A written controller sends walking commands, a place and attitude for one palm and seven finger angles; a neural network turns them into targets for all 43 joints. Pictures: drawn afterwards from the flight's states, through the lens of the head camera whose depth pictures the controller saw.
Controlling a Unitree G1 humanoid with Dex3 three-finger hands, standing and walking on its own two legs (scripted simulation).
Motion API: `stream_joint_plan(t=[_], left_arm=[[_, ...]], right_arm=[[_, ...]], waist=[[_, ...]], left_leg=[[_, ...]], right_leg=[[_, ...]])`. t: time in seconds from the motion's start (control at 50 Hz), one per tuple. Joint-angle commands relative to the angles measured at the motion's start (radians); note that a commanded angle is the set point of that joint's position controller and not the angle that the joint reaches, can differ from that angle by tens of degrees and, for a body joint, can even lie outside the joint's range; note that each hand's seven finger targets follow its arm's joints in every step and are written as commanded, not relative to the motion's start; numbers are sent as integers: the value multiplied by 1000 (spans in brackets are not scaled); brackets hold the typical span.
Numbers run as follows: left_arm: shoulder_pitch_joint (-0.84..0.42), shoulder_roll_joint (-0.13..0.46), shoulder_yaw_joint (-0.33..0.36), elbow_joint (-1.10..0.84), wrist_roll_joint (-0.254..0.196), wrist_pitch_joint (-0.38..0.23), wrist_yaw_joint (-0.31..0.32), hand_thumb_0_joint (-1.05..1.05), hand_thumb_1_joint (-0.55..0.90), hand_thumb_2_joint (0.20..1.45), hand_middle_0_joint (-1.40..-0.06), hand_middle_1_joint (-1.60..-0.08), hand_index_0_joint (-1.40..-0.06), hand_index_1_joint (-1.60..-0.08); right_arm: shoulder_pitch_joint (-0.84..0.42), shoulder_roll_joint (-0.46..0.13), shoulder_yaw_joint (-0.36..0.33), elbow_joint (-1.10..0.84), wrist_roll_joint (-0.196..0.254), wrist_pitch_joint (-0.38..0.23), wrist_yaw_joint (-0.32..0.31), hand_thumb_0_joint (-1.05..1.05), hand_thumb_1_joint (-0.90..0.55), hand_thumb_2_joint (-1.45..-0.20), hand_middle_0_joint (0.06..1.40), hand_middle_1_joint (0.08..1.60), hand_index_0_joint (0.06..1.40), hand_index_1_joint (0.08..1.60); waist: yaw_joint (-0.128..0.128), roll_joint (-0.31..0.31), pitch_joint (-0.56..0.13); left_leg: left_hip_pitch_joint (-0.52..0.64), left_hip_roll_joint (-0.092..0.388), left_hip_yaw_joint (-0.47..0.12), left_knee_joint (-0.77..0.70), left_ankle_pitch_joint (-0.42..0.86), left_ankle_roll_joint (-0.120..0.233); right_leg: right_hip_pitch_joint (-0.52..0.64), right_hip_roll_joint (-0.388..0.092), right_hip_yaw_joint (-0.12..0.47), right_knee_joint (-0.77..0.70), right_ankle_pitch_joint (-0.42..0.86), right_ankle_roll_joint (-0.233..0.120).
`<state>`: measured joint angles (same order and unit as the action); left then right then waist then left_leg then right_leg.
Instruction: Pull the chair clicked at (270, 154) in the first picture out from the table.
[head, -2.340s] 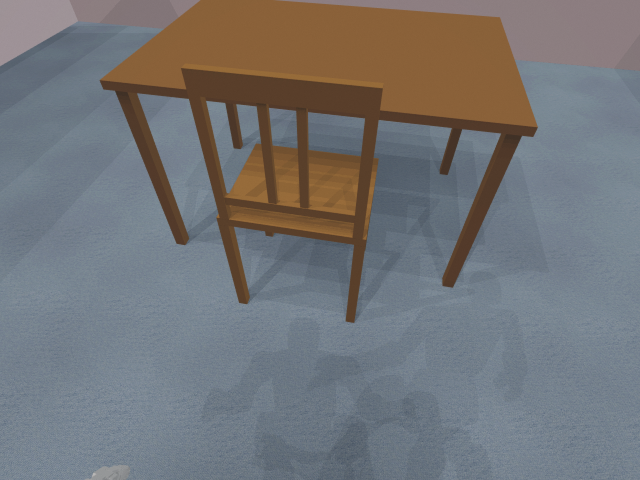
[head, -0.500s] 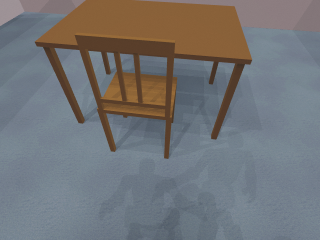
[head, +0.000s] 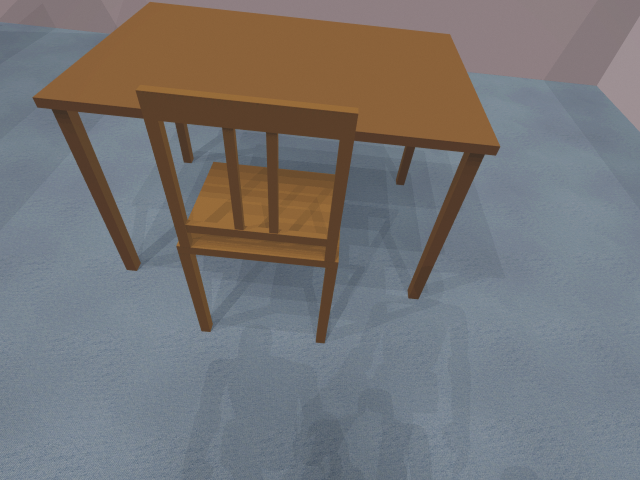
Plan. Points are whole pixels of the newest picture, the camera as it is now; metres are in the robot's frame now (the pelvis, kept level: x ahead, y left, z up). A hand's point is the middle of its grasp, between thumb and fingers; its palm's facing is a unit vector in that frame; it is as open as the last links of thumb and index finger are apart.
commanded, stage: take the last steps up to it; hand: left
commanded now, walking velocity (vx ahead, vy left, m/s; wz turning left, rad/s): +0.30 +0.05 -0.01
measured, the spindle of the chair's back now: (234, 182) +0.73 +0.22 -0.09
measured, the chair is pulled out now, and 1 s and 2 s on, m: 0.00 0.00 0.00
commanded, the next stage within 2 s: come to a stop and stand still in 0.50 s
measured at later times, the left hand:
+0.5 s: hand (203, 413) +0.26 +0.19 -0.18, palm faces +0.11 -0.98 -0.18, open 7.2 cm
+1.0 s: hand (166, 419) +0.25 +0.24 -0.19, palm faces +0.02 -0.98 -0.20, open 7.3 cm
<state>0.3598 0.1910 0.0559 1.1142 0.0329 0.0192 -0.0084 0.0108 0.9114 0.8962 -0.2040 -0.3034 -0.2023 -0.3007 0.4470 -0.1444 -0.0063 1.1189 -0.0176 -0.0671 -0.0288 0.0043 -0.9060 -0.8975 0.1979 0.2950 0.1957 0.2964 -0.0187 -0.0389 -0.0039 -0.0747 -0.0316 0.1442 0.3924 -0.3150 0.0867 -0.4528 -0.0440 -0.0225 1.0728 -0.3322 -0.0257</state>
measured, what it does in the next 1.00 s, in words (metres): walks ahead: right foot, then left foot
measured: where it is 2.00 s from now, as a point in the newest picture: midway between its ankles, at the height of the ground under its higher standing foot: outside the picture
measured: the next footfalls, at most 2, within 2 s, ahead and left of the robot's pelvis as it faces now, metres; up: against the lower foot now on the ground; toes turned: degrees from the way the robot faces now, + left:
right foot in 0.36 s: +0.27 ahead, -0.07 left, +0.00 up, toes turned -6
left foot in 0.72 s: +0.36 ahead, +0.18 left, +0.00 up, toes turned +5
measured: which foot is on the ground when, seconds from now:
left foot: down 0.00-0.36, up 0.38-0.70, down 0.72-1.00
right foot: up 0.00-0.34, down 0.36-0.78, up 0.80-1.00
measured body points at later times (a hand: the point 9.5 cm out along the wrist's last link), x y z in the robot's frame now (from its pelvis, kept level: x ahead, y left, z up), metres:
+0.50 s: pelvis +0.19 +0.01 -0.01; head +0.18 +0.01 +0.44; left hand +0.25 +0.24 -0.16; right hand +0.13 -0.20 -0.17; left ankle +0.10 +0.11 -0.64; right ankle +0.23 -0.06 -0.74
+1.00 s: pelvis +0.24 +0.05 +0.00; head +0.29 +0.08 +0.44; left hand +0.25 +0.30 -0.17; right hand +0.32 -0.18 -0.14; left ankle +0.32 +0.18 -0.74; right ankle +0.19 -0.07 -0.67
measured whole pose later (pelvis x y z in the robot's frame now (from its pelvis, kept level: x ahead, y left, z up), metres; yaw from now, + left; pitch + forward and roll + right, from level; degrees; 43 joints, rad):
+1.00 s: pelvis +0.24 +0.05 +0.00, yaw -2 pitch +0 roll -1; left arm 0.26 0.20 0.07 1.03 0.02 0.07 0.03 0.01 0.91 0.90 -0.20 -0.30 -0.20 -0.30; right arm 0.11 -0.13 -0.03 1.00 -0.02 0.01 -0.06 0.00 -0.93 -0.90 0.20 0.30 0.20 0.30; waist 0.02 -0.04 0.10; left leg -0.34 0.09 0.10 0.45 -0.11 0.00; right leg -0.40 0.01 0.00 1.02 -0.49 0.03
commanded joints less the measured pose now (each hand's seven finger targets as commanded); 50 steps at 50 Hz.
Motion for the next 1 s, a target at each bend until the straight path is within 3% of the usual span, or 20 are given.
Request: stream_joint_plan(t=[0.0, 0.1, 0.2, 0.26, 0.3, 0.32, 0.34, 0.36, 0.4, 0.44, 0.5, 0.6, 0.66, 0.68, 0.72, 0.74, 0.78, 0.8, 0.88, 0.98], left_arm=[[-65, 21, 10, -85, -3, -36, -4, 0, 900, 900, -200, -300, -200, -300], [-193, 0, 3, -132, -9, -36, -10, 0, 900, 900, -200, -300, -200, -300], [-259, -13, 0, -159, -15, -50, -4, 0, 900, 900, -200, -300, -200, -300], [-148, 11, 9, -136, -10, -60, 10, 0, 900, 900, -200, -300, -200, -300], [46, 41, 26, -80, -3, -73, 17, 0, 900, 900, -200, -300, -200, -300], [177, 99, 44, -49, 2, -87, 25, 0, 900, 900, -200, -300, -200, -300], [245, 180, 62, -37, -9, -90, 36, 0, 900, 900, -200, -300, -200, -300], [179, 181, 63, -46, -29, -82, 38, 0, 900, 900, -200, -300, -200, -300], [8, 76, 32, -86, -25, -83, 39, 0, 900, 900, -200, -300, -200, -300], [-59, 16, 11, -100, -17, -95, 42, 0, 900, 900, -200, -300, -200, -300], [-66, 25, 10, -113, -7, -99, 39, 0, 900, 900, -200, -300, -200, -300], [-28, 72, 17, -88, -7, -84, 28, 0, 900, 900, -200, -300, -200, -300], [-29, 70, 6, -67, -12, -62, 35, 0, 900, 900, -200, -300, -200, -300], [5, 48, -3, -54, -17, -55, 36, 0, 900, 900, -200, -300, -200, -300], [81, 14, -15, -36, -31, -36, 45, 0, 900, 900, -200, -300, -200, -300], [87, 16, -18, -36, -24, -26, 49, 0, 900, 900, -200, -300, -200, -300], [62, 40, -10, -47, -18, 3, 47, 0, 900, 900, -200, -300, -200, -300], [50, 59, -3, -61, -13, 14, 49, 0, 900, 900, -200, -300, -200, -300], [34, 56, 21, -93, -10, 32, 43, 0, 900, 900, -200, -300, -200, -300], [6, 43, 28, -136, -15, 47, 29, 0, 900, 900, -200, -300, -200, -300]], right_arm=[[135, -93, -9, 24, 8, -35, -20, 0, -900, -900, 200, 300, 200, 300], [183, -62, -4, 63, 6, -35, -27, 0, -900, -900, 200, 300, 200, 300], [203, -67, -11, 87, 4, -26, -29, 0, -900, -900, 200, 300, 200, 300], [178, -91, -23, 87, 5, -21, -29, 0, -900, -900, 200, 300, 200, 300], [137, -101, -30, 68, 12, -18, -28, 0, -900, -900, 200, 300, 200, 300], [131, -82, -31, 46, 21, -18, -18, 0, -900, -900, 200, 300, 200, 300], [178, -30, -28, 15, 30, -25, -9, 0, -900, -900, 200, 300, 200, 300], [103, -61, -41, 2, 20, -16, -9, 0, -900, -900, 200, 300, 200, 300], [13, -14, -38, -22, 4, 2, 4, 0, -900, -900, 200, 300, 200, 300], [38, 21, -35, -23, -3, 26, 10, 0, -900, -900, 200, 300, 200, 300], [41, 28, -34, -39, -5, 49, 15, 0, -900, -900, 200, 300, 200, 300], [-93, 10, -28, -83, -2, 36, 22, 0, -900, -900, 200, 300, 200, 300], [-86, -14, -17, -66, 1, 26, 10, 0, -900, -900, 200, 300, 200, 300], [-74, -52, -19, -57, 0, 19, 5, 0, -900, -900, 200, 300, 200, 300], [-99, -160, -30, -77, 0, 19, -9, 0, -900, -900, 200, 300, 200, 300], [-130, -179, -38, -84, -1, 32, -13, 0, -900, -900, 200, 300, 200, 300], [-129, -193, -47, -81, -2, 44, -36, 0, -900, -900, 200, 300, 200, 300], [-112, -195, -51, -76, -3, 51, -46, 0, -900, -900, 200, 300, 200, 300], [-164, -208, -77, -111, -6, 69, -49, 0, -900, -900, 200, 300, 200, 300], [-244, -207, -91, -146, -9, 77, -36, 0, -900, -900, 200, 300, 200, 300]], waist=[[9, 131, 127], [-8, 131, 173], [-16, 144, 162], [38, 136, 93], [126, 118, 21], [172, 23, -68], [141, -157, -185], [122, -20, -99], [50, 46, 112], [-10, 9, 135], [-44, -17, 126], [4, -71, 67], [-3, -36, 7], [6, 36, -16], [38, 203, -64], [38, 137, 6], [18, 278, 36], [8, 282, 32], [9, 160, -57], [17, 232, -108]], left_leg=[[105, 253, -195, -192, 593, 30], [126, 236, -145, -207, 677, 40], [139, 235, -110, -149, 873, 49], [145, 262, -110, 22, 1103, 46], [25, 220, -83, 286, 1024, 5], [-196, 158, -71, 579, 710, -21], [-436, -17, -45, 951, -174, -55], [-477, 33, -168, 1056, -212, -28], [-491, 120, -176, 1011, -66, -32], [-413, 155, -175, 906, -37, -50], [-337, 157, -119, 694, 8, -80], [-277, 121, -71, 375, 71, -108], [-114, 95, -79, 98, 233, -129], [-44, 130, -110, 35, 397, -125], [-32, 339, -278, 1, 809, -24], [-98, 369, -271, -12, 793, 13], [-93, 406, -331, -66, 981, 57], [-88, 427, -326, -62, 1043, 79], [-20, 406, -242, -10, 942, 101], [-72, 364, -225, -60, 503, 72]], right_leg=[[-253, -33, -29, 74, 92, 10], [-270, -25, -94, -117, 147, 10], [-126, 25, -140, -332, 139, -29], [37, 61, -136, -391, 95, -70], [313, 71, -129, -508, 182, -92], [560, -98, 81, -551, 260, -175], [714, -417, 575, -698, 441, -324], [581, -436, 582, -790, 351, -343], [230, -343, 380, -864, 142, -260], [55, -270, 211, -887, 173, -211], [-25, -204, 61, -909, 282, -180], [105, -171, 39, -848, 327, -157], [185, -114, -4, -696, 393, -87], [198, -75, -9, -628, 327, -48], [220, -6, -45, -567, 6, 22], [237, 3, -42, -518, -63, 24], [143, 16, -34, -322, -192, 39], [111, 14, 10, -194, -247, 35], [8, 25, 62, 10, -188, 52], [67, 13, 41, -133, -134, 57]])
